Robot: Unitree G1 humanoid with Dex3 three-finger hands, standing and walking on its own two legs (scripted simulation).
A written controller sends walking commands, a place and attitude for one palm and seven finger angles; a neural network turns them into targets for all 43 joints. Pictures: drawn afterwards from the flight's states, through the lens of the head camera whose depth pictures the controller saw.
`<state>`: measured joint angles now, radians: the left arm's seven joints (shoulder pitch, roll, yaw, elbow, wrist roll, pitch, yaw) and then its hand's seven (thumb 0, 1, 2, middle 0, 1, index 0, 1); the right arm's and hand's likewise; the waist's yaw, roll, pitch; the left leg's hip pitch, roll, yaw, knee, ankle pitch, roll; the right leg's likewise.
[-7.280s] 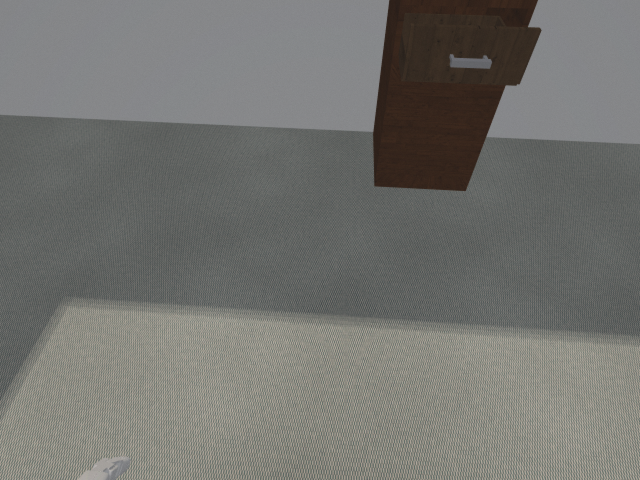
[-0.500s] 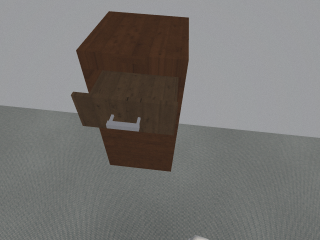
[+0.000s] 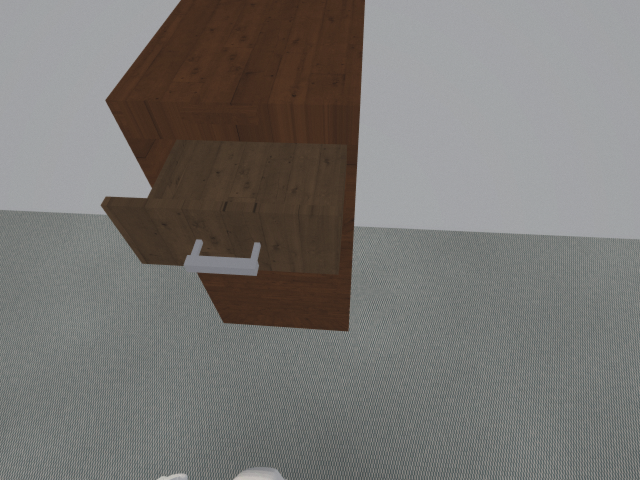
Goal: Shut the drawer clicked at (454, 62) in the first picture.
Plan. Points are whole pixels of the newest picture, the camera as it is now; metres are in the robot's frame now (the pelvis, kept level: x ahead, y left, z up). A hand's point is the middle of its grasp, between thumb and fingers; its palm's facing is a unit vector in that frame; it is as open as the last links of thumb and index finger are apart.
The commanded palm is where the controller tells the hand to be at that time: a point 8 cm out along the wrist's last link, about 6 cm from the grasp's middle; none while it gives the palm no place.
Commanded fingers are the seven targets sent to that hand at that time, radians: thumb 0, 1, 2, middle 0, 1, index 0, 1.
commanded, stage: come to a stop and stand still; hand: left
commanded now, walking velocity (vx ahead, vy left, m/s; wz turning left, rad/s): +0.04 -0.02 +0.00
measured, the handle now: (224, 255) +0.46 +0.20 -0.07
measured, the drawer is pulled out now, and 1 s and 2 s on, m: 0.17 0.17 0.17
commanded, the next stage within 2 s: look again from close up in 0.90 s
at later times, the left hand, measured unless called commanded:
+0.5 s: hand out of the picture -0.08 +0.23 -0.17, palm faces +0.02 -0.97 -0.22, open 7.4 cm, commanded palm none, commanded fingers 0.00 0.90 0.90 -0.20 -0.30 -0.20 -0.30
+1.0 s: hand out of the picture -0.08 +0.19 -0.17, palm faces +0.01 -0.99 -0.16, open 7.4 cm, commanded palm none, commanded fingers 0.00 0.90 0.90 -0.20 -0.30 -0.20 -0.30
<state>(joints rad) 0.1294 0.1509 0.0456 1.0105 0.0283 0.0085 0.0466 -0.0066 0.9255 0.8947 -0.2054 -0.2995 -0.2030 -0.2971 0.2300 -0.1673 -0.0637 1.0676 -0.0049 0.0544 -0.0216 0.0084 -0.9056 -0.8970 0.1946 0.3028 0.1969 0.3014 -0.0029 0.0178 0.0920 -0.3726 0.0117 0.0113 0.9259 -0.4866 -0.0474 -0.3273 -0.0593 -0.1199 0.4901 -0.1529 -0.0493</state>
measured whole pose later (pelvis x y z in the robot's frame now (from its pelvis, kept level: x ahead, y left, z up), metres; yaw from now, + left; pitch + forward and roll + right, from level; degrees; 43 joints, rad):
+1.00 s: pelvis -0.07 +0.03 +0.00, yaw -2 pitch -1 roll +0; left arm 0.31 0.11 0.00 1.14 0.00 0.00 0.04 0.01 0.91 0.90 -0.20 -0.30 -0.20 -0.30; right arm 0.37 -0.10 -0.01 1.19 -0.01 0.01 -0.03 0.01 -0.91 -0.90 0.19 0.30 0.20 0.30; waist -0.02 -0.01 0.02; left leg -0.24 0.02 0.05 0.40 -0.14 0.00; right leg -0.16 0.02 -0.04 0.43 -0.26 -0.04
